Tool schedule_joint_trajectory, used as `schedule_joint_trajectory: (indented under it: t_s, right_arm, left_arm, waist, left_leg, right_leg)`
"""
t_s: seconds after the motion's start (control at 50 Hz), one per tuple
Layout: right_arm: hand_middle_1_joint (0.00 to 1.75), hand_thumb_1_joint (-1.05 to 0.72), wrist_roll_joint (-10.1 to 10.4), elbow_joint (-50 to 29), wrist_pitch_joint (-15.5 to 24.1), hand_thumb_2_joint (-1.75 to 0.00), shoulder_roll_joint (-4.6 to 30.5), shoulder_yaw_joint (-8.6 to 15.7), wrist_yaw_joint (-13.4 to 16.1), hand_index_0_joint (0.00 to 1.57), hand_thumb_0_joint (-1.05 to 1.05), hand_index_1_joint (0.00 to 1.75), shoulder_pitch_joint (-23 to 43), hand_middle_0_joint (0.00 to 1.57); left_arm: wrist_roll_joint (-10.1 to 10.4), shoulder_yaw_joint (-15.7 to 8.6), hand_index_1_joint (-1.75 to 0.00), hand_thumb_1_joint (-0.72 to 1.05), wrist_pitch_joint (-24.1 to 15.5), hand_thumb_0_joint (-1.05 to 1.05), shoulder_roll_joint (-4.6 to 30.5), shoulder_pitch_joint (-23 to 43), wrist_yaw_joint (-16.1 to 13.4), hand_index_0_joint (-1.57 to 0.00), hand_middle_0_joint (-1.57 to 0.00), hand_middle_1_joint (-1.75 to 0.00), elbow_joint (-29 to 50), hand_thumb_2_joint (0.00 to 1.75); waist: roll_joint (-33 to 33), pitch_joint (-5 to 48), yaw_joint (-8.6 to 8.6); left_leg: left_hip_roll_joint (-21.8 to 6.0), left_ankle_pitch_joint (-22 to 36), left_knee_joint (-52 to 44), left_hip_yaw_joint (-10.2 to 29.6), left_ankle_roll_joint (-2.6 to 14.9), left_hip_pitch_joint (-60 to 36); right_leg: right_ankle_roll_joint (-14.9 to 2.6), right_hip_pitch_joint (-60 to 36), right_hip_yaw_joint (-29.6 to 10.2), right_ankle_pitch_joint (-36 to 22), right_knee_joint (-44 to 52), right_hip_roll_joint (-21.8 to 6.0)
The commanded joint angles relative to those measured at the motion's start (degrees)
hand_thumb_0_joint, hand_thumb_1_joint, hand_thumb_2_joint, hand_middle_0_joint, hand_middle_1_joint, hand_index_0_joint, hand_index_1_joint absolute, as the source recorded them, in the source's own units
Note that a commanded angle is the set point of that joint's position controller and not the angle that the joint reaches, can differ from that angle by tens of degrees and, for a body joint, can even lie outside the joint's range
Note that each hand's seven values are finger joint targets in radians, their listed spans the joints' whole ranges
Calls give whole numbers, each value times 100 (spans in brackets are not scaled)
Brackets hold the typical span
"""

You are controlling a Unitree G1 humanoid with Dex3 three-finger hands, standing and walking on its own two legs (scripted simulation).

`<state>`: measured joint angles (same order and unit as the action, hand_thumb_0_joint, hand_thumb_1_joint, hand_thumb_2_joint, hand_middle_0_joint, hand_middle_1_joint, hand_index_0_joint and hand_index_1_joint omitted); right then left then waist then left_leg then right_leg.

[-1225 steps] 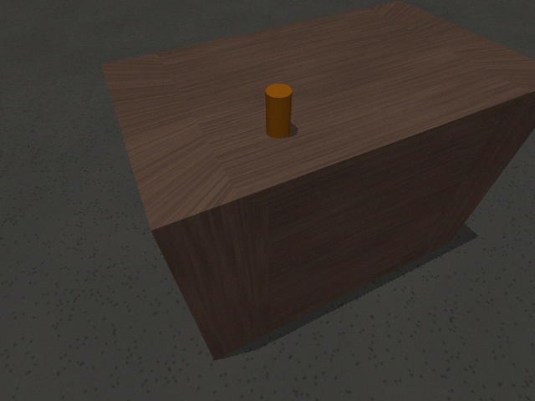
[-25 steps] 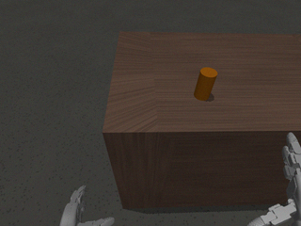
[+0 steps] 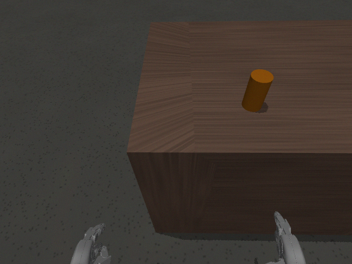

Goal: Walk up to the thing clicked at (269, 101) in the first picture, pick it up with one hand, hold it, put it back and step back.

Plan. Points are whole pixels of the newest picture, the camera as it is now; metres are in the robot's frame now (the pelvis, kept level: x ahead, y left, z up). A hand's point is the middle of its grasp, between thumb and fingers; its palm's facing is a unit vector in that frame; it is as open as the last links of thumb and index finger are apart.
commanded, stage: home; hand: right
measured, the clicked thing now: (256, 91) +0.52 -0.19 +0.08
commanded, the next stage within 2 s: none
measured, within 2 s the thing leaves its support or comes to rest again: neither
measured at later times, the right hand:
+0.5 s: hand out of the picture +0.14 -0.23 -0.13, palm faces -0.05 +0.93 -0.35, open 17.4 cm
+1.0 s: hand out of the picture +0.04 -0.28 -0.14, palm faces -0.09 +0.93 -0.36, open 17.5 cm
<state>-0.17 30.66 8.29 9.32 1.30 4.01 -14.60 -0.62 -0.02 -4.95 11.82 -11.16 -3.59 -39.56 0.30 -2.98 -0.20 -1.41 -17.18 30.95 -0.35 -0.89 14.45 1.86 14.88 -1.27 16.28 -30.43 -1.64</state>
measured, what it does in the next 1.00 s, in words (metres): stands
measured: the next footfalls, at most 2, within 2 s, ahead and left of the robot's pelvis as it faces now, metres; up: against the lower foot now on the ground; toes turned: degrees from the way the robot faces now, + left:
none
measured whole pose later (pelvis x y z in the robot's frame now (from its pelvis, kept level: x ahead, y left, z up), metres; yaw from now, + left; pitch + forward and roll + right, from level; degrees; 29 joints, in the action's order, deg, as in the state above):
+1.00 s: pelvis -0.01 -0.02 +0.01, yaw +1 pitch -3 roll +0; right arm -1.0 63.2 0.8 20.7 -2.0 0.0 -10.9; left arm -1.1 0.5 0.1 20.7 -9.8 0.7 -63.7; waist -0.5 -2.2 0.4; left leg -2.6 -11.4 21.5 1.2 -2.4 7.2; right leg 0.2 7.5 0.6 11.5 -21.9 -0.5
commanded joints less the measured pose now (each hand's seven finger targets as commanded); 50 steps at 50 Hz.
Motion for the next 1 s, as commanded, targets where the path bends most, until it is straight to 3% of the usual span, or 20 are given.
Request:
schedule_joint_trajectory:
  t_s: [0.0, 0.08, 0.2, 0.28, 0.3, 0.32, 0.34, 0.36, 0.4, 0.44, 0.52, 0.68, 0.72, 0.76, 0.78, 0.86, 0.9, 0.98]
  right_arm:
    - [5, 53, 17, -915, 283, -6, 741, 322, 155, 5, 0, 5, 557, 5]
    - [6, 52, 33, -670, 157, -7, 498, 100, 163, 5, 0, 6, 208, 5]
    - [5, 54, 24, -627, 33, -6, 595, 162, 183, 5, 0, 5, 301, 5]
    - [5, 56, 40, -678, -23, -5, 641, 211, 195, 5, 0, 5, 470, 5]
    - [5, 56, -310, 272, -189, -4, 2141, 454, 43, 5, 0, 5, -51, 5]
    - [5, 56, -292, 377, -267, -5, 2187, 500, -26, 5, 0, 5, -34, 5]
    - [5, 54, -227, 451, -293, -6, 2001, 431, -80, 5, 0, 5, -58, 5]
    - [5, 55, -163, 558, -301, -5, 1912, 379, -112, 5, 0, 5, -76, 5]
    - [5, 56, -121, 798, -316, -5, 1845, 240, -187, 5, 0, 5, 241, 5]
    - [5, 55, -142, 1069, -385, -6, 1844, 140, -225, 5, 0, 5, 400, 5]
    - [5, 53, -143, 1577, -476, -6, 2050, 103, -278, 5, 0, 5, 657, 5]
    - [5, 57, -107, 2423, -582, -4, 2336, 17, -319, 5, 0, 5, 696, 5]
    - [5, 57, -84, 2570, -593, -4, 2335, -10, -329, 5, 0, 5, 626, 5]
    - [5, 58, -96, 2698, -602, -4, 2396, -22, -325, 5, 0, 5, 637, 5]
    - [5, 57, -100, 2734, -597, -4, 2440, -28, -321, 5, 0, 5, 612, 5]
    - [5, 58, -91, 2865, -648, -4, 2424, -45, -323, 5, 0, 5, 632, 5]
    - [5, 57, -95, 2899, -628, -4, 2437, -48, -323, 5, 0, 5, 593, 5]
    - [5, 55, -83, 2951, -634, -5, 2411, -45, -327, 5, 0, 5, 589, 5]
  left_arm:
    - [34, -222, -30, 90, -189, 0, 663, 318, -32, -20, -20, -30, 822, 90]
    - [53, -246, -30, 90, -82, 0, 679, 283, -11, -20, -20, -30, 831, 90]
    - [85, -298, -30, 90, 110, 0, 713, 232, 34, -20, -20, -30, 838, 90]
    - [112, -280, -30, 90, 189, 0, 692, 290, 43, -20, -20, -30, 876, 90]
    - [-219, -543, -30, 90, 243, 0, 1658, 27, 131, -20, -20, -30, 305, 90]
    - [-216, -545, -30, 90, 274, 0, 1651, -181, 163, -20, -20, -30, 202, 90]
    - [-168, -502, -30, 90, 271, 0, 1570, -214, 200, -20, -20, -30, 131, 90]
    - [-134, -473, -30, 90, 284, 0, 1532, -113, 225, -20, -20, -30, 100, 90]
    - [-76, -390, -30, 90, 299, 0, 1509, -72, 270, -20, -20, -30, -111, 90]
    - [-98, -361, -30, 90, 343, 0, 1580, 278, 292, -20, -20, -30, -256, 90]
    - [-108, -303, -30, 90, 379, 0, 1728, 342, 319, -20, -20, -30, -694, 90]
    - [-66, -211, -30, 90, 391, 0, 2039, 483, 359, -20, -20, -30, -1476, 90]
    - [-52, -193, -30, 90, 363, 0, 2120, 488, 356, -20, -20, -30, -1613, 90]
    - [-37, -184, -30, 90, 381, 0, 2139, 486, 360, -20, -20, -30, -1727, 90]
    - [-32, -182, -30, 90, 385, 0, 2134, 499, 355, -20, -20, -30, -1769, 90]
    - [-43, -189, -30, 90, 401, 0, 2194, 405, 358, -20, -20, -30, -1973, 90]
    - [-34, -183, -30, 90, 404, 0, 2144, 442, 360, -20, -20, -30, -2009, 90]
    - [-22, -187, -30, 90, 382, 0, 2149, 412, 354, -20, -20, -30, -2083, 90]
  waist:
    - [-91, 1168, -37]
    - [122, 1023, -60]
    - [187, 990, -34]
    - [169, 860, -32]
    - [-58, 1006, 31]
    - [-190, 1382, 103]
    - [-198, 1506, 85]
    - [23, 1609, 42]
    - [161, 1231, 103]
    - [5, 687, 74]
    - [-77, 332, 96]
    - [-138, 280, 28]
    - [-245, 370, -13]
    - [-30, 253, 12]
    - [45, 345, 9]
    - [-146, 26, 53]
    - [-1, 153, 35]
    - [-41, 133, 42]
  left_leg:
    - [163, 1493, -352, -268, 81, -367]
    - [174, 1844, -352, -293, 44, -388]
    - [194, 1945, -346, -298, 40, -383]
    - [177, 1730, -412, -258, 36, -366]
    - [-475, 3068, -80, 324, 237, -383]
    - [-522, 3538, 82, 322, 333, -693]
    - [-493, 3817, 162, 284, 320, -726]
    - [-495, 3906, 86, 277, 297, -702]
    - [-442, 3345, -8, 284, 294, -627]
    - [-418, 2144, -409, 321, 291, -200]
    - [-424, 1366, -702, 444, 253, -180]
    - [-427, 842, -1108, 496, 219, -435]
    - [-434, 1068, -1075, 472, 202, -707]
    - [-455, 844, -1210, 508, 194, -617]
    - [-499, 955, -1262, 533, 212, -542]
    - [-445, 379, -1351, 541, 203, -467]
    - [-520, 630, -1403, 574, 222, -586]
    - [-493, 710, -1353, 535, 202, -625]
  right_leg:
    - [-191, -395, 331, -1358, 350, 171]
    - [-210, -387, 386, -1693, 308, 171]
    - [-210, -406, 399, -1840, 330, 147]
    - [-210, -351, 423, -1583, 376, 157]
    - [-333, -503, -38, -2537, -89, -339]
    - [-341, -675, -26, -2972, -157, -372]
    - [-350, -800, -49, -3270, -226, -389]
    - [-373, -897, -46, -3175, -309, -388]
    - [-331, -672, -73, -2795, -62, -396]
    - [-330, -502, -89, -1682, 218, -362]
    - [-372, -396, -189, -931, 668, -379]
    - [-368, -556, -332, -478, 1214, -446]
    - [-400, -535, -420, -708, 1320, -519]
    - [-371, -536, -369, -531, 1327, -454]
    - [-371, -752, -347, -716, 1267, -453]
    - [-355, -444, -414, 3, 1509, -441]
    - [-375, -531, -381, -417, 1380, -437]
    - [-360, -500, -438, -447, 1498, -458]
